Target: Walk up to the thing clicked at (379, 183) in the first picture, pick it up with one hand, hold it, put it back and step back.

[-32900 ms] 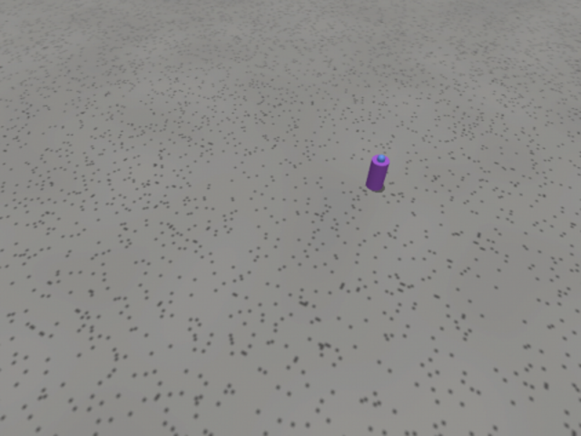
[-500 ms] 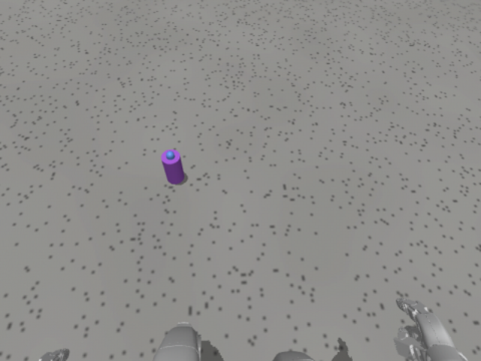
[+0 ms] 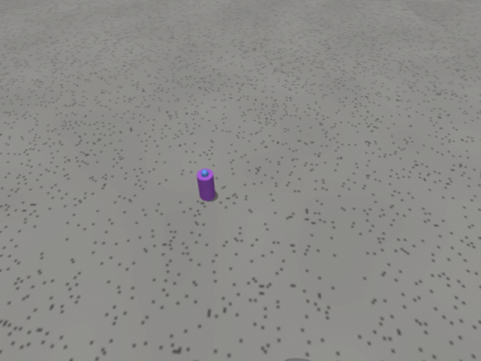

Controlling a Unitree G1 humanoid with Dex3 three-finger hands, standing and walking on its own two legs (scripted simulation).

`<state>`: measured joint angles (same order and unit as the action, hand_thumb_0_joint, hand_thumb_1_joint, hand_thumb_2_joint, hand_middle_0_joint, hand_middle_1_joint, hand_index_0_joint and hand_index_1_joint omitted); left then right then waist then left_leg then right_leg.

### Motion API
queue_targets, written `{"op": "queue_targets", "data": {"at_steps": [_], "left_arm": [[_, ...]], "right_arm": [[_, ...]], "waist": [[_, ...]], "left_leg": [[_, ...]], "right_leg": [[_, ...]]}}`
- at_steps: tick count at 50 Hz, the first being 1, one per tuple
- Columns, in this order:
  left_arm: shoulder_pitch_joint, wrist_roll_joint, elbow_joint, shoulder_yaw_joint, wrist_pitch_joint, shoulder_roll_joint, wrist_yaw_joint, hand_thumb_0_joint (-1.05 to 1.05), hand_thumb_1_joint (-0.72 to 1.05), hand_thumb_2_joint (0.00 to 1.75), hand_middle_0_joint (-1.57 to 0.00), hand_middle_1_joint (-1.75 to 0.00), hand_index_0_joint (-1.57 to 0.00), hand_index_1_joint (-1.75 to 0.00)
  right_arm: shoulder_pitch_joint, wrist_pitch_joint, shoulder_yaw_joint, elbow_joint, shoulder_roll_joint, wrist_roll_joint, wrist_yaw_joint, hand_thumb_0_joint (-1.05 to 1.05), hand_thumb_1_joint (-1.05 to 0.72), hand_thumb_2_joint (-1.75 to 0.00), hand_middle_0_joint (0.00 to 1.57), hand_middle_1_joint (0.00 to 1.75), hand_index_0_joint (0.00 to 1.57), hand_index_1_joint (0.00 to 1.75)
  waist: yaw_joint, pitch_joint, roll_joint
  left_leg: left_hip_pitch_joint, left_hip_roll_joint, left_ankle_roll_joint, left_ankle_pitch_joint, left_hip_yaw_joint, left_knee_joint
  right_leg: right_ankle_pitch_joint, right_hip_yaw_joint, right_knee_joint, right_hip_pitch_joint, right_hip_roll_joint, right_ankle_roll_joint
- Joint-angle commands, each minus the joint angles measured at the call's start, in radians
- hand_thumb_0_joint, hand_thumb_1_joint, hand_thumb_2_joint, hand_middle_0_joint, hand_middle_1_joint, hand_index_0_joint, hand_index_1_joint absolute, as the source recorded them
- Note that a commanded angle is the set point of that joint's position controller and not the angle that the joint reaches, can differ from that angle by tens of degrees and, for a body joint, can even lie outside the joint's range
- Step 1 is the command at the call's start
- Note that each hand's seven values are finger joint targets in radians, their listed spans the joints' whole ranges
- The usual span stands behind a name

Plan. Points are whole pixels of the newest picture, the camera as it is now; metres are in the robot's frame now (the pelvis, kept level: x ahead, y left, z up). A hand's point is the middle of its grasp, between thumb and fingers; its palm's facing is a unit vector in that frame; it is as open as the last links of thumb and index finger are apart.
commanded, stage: step back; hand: left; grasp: from the side
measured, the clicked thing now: (206, 183) +1.07 +0.17 -0.67
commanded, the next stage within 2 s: stand in 0.74 s
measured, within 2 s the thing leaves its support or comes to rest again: neither
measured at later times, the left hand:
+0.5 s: hand out of the picture +0.07 +0.27 -0.14, palm faces +0.04 -0.91 -0.41, open 7.4 cm
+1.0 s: hand out of the picture +0.14 +0.27 -0.15, palm faces -0.03 -0.94 -0.34, open 7.4 cm
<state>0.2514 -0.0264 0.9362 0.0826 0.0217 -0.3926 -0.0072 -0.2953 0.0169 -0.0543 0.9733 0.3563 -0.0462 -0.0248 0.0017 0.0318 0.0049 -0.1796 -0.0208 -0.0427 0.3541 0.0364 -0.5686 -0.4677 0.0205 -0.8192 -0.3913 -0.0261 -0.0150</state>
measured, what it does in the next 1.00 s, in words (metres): steps on the spot: right foot, then left foot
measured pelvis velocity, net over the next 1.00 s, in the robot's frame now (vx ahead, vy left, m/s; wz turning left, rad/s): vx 0.06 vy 0.02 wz -0.02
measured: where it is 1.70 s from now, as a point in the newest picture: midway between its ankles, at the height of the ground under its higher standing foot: outside the picture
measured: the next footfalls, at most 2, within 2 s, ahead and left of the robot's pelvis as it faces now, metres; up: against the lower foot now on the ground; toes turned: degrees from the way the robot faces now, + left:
right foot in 0.16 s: +0.08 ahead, -0.12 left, +0.00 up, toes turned -3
left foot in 0.54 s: +0.14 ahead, +0.15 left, +0.00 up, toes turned +1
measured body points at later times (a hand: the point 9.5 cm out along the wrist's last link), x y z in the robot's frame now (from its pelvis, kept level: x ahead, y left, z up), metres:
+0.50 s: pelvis +0.04 -0.01 +0.00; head +0.06 -0.02 +0.45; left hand +0.07 +0.31 -0.11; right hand +0.11 -0.32 -0.14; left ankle +0.10 +0.15 -0.72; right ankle +0.04 -0.12 -0.73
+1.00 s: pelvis +0.06 +0.02 +0.01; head +0.07 +0.02 +0.46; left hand +0.14 +0.32 -0.12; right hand +0.16 -0.28 -0.11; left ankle +0.10 +0.15 -0.73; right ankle +0.04 -0.12 -0.73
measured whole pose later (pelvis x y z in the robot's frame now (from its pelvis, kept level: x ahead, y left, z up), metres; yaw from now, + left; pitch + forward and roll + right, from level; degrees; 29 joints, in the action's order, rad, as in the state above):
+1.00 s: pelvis +0.06 +0.02 +0.01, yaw -1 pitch -3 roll +0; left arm 0.11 0.00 1.09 0.00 -0.03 -0.36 -0.01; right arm -0.06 -0.02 -0.01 1.08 0.34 -0.01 -0.02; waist -0.01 0.07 0.00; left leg -0.22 0.04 0.01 0.19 -0.03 -0.46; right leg -0.26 0.01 -0.44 -0.13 -0.04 0.03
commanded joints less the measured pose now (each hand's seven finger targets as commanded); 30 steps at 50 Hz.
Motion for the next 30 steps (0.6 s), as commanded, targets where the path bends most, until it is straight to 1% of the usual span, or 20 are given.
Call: {"op": "queue_targets", "data": {"at_steps": [1, 3, 5, 7, 8, 9, 10, 11, 12, 13, 14, 16, 20, 22, 24, 26, 27, 28, 29, 30], "left_arm": [[-0.072, 0.009, -0.08, 0.04, -0.055, -0.18, -0.011, 0.0, 0.9, 0.9, -0.2, -0.3, -0.2, -0.3], [-0.071, 0.004, -0.067, 0.042, -0.056, -0.177, -0.017, 0.0, 0.9, 0.9, -0.2, -0.3, -0.2, -0.3], [-0.06, 0.002, -0.057, 0.044, -0.066, -0.175, -0.013, 0.0, 0.9, 0.9, -0.2, -0.3, -0.2, -0.3], [0.055, -0.002, -0.005, 0.048, -0.077, -0.162, -0.001, 0.0, 0.9, 0.9, -0.2, -0.3, -0.2, -0.3], [0.11, -0.007, 0.013, 0.053, -0.086, -0.177, 0.01, 0.0, 0.9, 0.9, -0.2, -0.3, -0.2, -0.3], [0.154, -0.024, 0.022, 0.072, -0.096, -0.24, 0.022, 0.0, 0.9, 0.9, -0.2, -0.3, -0.2, -0.3], [0.105, -0.029, -0.015, 0.087, -0.101, -0.319, 0.025, 0.0, 0.9, 0.9, -0.2, -0.3, -0.2, -0.3], [0.019, -0.023, -0.04, 0.089, -0.097, -0.339, 0.025, 0.0, 0.9, 0.9, -0.2, -0.3, -0.2, -0.3], [-0.006, -0.018, -0.047, 0.085, -0.101, -0.322, 0.023, 0.0, 0.9, 0.9, -0.2, -0.3, -0.2, -0.3], [-0.019, -0.016, -0.051, 0.076, -0.109, -0.286, 0.024, 0.0, 0.9, 0.9, -0.2, -0.3, -0.2, -0.3], [-0.025, -0.009, -0.05, 0.064, -0.116, -0.254, 0.024, 0.0, 0.9, 0.9, -0.2, -0.3, -0.2, -0.3], [-0.026, -0.003, -0.04, 0.057, -0.121, -0.239, 0.026, 0.0, 0.9, 0.9, -0.2, -0.3, -0.2, -0.3], [-0.038, -0.004, -0.05, 0.048, -0.115, -0.232, 0.028, 0.0, 0.9, 0.9, -0.2, -0.3, -0.2, -0.3], [-0.047, 0.003, -0.049, 0.039, -0.103, -0.223, 0.03, 0.0, 0.9, 0.9, -0.2, -0.3, -0.2, -0.3], [-0.05, 0.011, -0.053, 0.029, -0.089, -0.228, 0.03, 0.0, 0.9, 0.9, -0.2, -0.3, -0.2, -0.3], [-0.042, 0.017, -0.056, 0.022, -0.073, -0.21, 0.031, 0.0, 0.9, 0.9, -0.2, -0.3, -0.2, -0.3], [-0.032, 0.019, -0.062, 0.014, -0.07, -0.188, 0.032, 0.0, 0.9, 0.9, -0.2, -0.3, -0.2, -0.3], [-0.024, 0.027, -0.071, 0.003, -0.066, -0.152, 0.03, 0.0, 0.9, 0.9, -0.2, -0.3, -0.2, -0.3], [-0.008, 0.04, -0.042, 0.003, -0.052, -0.154, 0.035, 0.0, 0.9, 0.9, -0.2, -0.3, -0.2, -0.3], [-0.003, 0.031, -0.008, 0.004, -0.046, -0.167, 0.037, 0.0, 0.9, 0.9, -0.2, -0.3, -0.2, -0.3]], "right_arm": [[0.15, -0.055, -0.053, -0.11, 0.24, -0.003, 0.021, 0.0, -0.9, -0.9, 0.2, 0.3, 0.2, 0.3], [0.105, -0.052, -0.076, -0.087, 0.289, -0.002, 0.014, 0.0, -0.9, -0.9, 0.2, 0.3, 0.2, 0.3], [0.107, -0.037, -0.075, -0.095, 0.288, -0.001, 0.009, 0.0, -0.9, -0.9, 0.2, 0.3, 0.2, 0.3], [0.164, -0.02, -0.065, -0.106, 0.251, 0.008, 0.008, 0.0, -0.9, -0.9, 0.2, 0.3, 0.2, 0.3], [0.146, -0.013, -0.049, -0.108, 0.196, 0.011, 0.011, 0.0, -0.9, -0.9, 0.2, 0.3, 0.2, 0.3], [0.131, -0.014, -0.027, -0.128, 0.129, 0.018, 0.012, 0.0, -0.9, -0.9, 0.2, 0.3, 0.2, 0.3], [0.131, -0.013, -0.029, -0.144, 0.143, 0.013, 0.018, 0.0, -0.9, -0.9, 0.2, 0.3, 0.2, 0.3], [0.117, -0.012, -0.054, -0.12, 0.229, 0.012, 0.025, 0.0, -0.9, -0.9, 0.2, 0.3, 0.2, 0.3], [0.103, -0.017, -0.066, -0.106, 0.256, 0.015, 0.022, 0.0, -0.9, -0.9, 0.2, 0.3, 0.2, 0.3], [0.098, -0.023, -0.067, -0.094, 0.253, 0.019, 0.017, 0.0, -0.9, -0.9, 0.2, 0.3, 0.2, 0.3], [0.074, -0.024, -0.065, -0.077, 0.236, 0.019, 0.012, 0.0, -0.9, -0.9, 0.2, 0.3, 0.2, 0.3], [0.036, -0.022, -0.059, -0.06, 0.21, 0.016, 0.008, 0.0, -0.9, -0.9, 0.2, 0.3, 0.2, 0.3], [0.081, -0.017, -0.045, -0.072, 0.18, 0.014, 0.01, 0.0, -0.9, -0.9, 0.2, 0.3, 0.2, 0.3], [0.107, -0.024, -0.04, -0.07, 0.169, 0.015, 0.014, 0.0, -0.9, -0.9, 0.2, 0.3, 0.2, 0.3], [0.107, -0.027, -0.042, -0.06, 0.171, 0.017, 0.022, 0.0, -0.9, -0.9, 0.2, 0.3, 0.2, 0.3], [0.084, -0.036, -0.045, -0.04, 0.177, 0.017, 0.031, 0.0, -0.9, -0.9, 0.2, 0.3, 0.2, 0.3], [0.082, -0.041, -0.054, -0.037, 0.211, 0.013, 0.036, 0.0, -0.9, -0.9, 0.2, 0.3, 0.2, 0.3], [0.082, -0.047, -0.059, -0.044, 0.256, 0.01, 0.041, 0.0, -0.9, -0.9, 0.2, 0.3, 0.2, 0.3], [0.159, -0.045, -0.054, -0.056, 0.289, 0.025, 0.039, 0.0, -0.9, -0.9, 0.2, 0.3, 0.2, 0.3], [0.209, -0.039, -0.055, -0.056, 0.29, 0.032, 0.036, 0.0, -0.9, -0.9, 0.2, 0.3, 0.2, 0.3]], "waist": [[-0.017, 0.125, -0.132], [0.02, 0.096, -0.189], [0.02, 0.074, -0.206], [-0.057, 0.043, -0.177], [-0.078, 0.007, -0.076], [-0.087, -0.001, 0.125], [-0.079, 0.046, 0.153], [-0.056, 0.102, 0.068], [-0.041, 0.155, 0.061], [-0.029, 0.156, 0.029], [-0.019, 0.127, 0.01], [-0.009, 0.053, 0.043], [-0.024, 0.019, 0.11], [-0.028, -0.001, 0.144], [-0.016, -0.024, 0.148], [-0.003, -0.062, 0.112], [-0.004, -0.107, 0.053], [-0.009, -0.15, -0.058], [-0.029, -0.158, -0.112], [-0.038, -0.126, -0.148]], "left_leg": [[-0.106, 0.214, -0.119, 0.25, 0.255, 0.331], [-0.067, 0.213, -0.121, 0.294, 0.25, 0.327], [-0.102, 0.207, -0.119, 0.303, 0.21, 0.285], [-0.218, 0.177, -0.084, 0.312, 0.131, 0.141], [-0.266, 0.127, -0.056, 0.25, 0.071, -0.024], [-0.418, 0.017, -0.007, 0.215, -0.009, -0.291], [-0.528, -0.03, 0.02, 0.221, 0.037, -0.428], [-0.464, 0.03, 0.014, 0.203, 0.125, -0.446], [-0.451, 0.053, 0.011, 0.175, 0.134, -0.453], [-0.438, 0.068, 0.012, 0.12, 0.155, -0.459], [-0.389, 0.063, 0.019, 0.067, 0.156, -0.444], [-0.312, 0.058, 0.033, 0.014, 0.12, -0.403], [-0.226, 0.075, 0.05, 0.032, 0.036, -0.207], [-0.177, 0.063, 0.048, 0.005, -0.035, -0.12], [-0.088, 0.041, 0.039, -0.103, -0.081, -0.038], [-0.014, 0.03, 0.017, -0.273, -0.082, 0.088], [0.038, 0.097, -0.013, -0.406, -0.004, 0.079], [0.054, 0.235, -0.068, -0.479, 0.163, 0.112], [-0.02, 0.316, -0.171, -0.38, 0.243, 0.119], [-0.112, 0.344, -0.19, -0.278, 0.259, 0.14]], "right_leg": [[0.059, -0.022, 0.023, -0.078, -0.004, -0.008], [0.051, 0.027, 0.075, -0.053, 0.019, 0.005], [0.048, 0.041, 0.18, 0.044, 0.037, 0.007], [0.149, 0.041, 0.34, 0.266, 0.05, -0.013], [0.143, -0.016, 0.417, 0.375, 0.039, -0.013], [-0.05, -0.328, 0.538, 0.446, -0.133, -0.051], [-0.281, -0.631, 0.651, 0.356, -0.334, -0.127], [-0.435, -0.692, 0.684, 0.198, -0.399, -0.201], [-0.403, -0.654, 0.678, 0.141, -0.386, -0.217], [-0.275, -0.557, 0.653, 0.148, -0.346, -0.209], [-0.163, -0.43, 0.631, 0.144, -0.278, -0.157], [0.048, -0.292, 0.571, 0.147, -0.222, -0.126], [0.362, -0.18, 0.47, 0.149, -0.225, -0.151], [0.596, -0.125, 0.391, 0.169, -0.206, -0.14], [0.698, -0.097, 0.306, 0.134, -0.189, -0.121], [0.712, -0.071, 0.191, 0.156, -0.143, -0.077], [0.667, -0.054, 0.131, 0.134, -0.11, -0.051], [0.485, -0.043, 0.053, 0.096, -0.043, -0.016], [0.201, -0.004, 0.038, 0.124, 0.025, -0.002], [0.019, -0.011, 0.063, 0.191, 0.01, -0.008]]}}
